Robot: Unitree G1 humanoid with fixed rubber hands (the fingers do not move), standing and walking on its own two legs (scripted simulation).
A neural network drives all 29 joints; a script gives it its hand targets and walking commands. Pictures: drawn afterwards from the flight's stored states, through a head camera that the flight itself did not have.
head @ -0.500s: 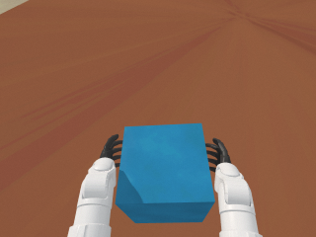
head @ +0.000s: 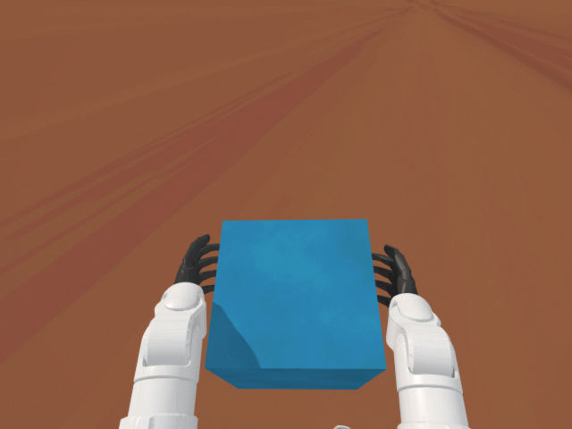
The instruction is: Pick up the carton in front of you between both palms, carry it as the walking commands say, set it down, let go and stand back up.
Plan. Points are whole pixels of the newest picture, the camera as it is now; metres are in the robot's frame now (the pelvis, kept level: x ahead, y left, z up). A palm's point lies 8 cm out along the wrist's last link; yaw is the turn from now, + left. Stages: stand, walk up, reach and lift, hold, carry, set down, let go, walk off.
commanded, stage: carry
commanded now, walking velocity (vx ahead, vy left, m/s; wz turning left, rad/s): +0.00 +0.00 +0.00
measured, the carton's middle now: (295, 312) +0.30 +0.00 -0.07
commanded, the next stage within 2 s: hold in 1.78 s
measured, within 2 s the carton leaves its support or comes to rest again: neither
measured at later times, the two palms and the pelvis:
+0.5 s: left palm (205, 224) +0.40 +0.15 +0.03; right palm (393, 231) +0.41 -0.15 +0.02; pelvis +0.10 -0.01 -0.01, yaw +2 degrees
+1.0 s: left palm (194, 244) +0.36 +0.15 +0.03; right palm (393, 253) +0.37 -0.14 +0.03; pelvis +0.06 -0.01 -0.01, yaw +2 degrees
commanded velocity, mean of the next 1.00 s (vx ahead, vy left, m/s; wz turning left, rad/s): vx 0.00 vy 0.00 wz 0.00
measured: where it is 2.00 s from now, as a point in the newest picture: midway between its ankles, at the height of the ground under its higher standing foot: outside the picture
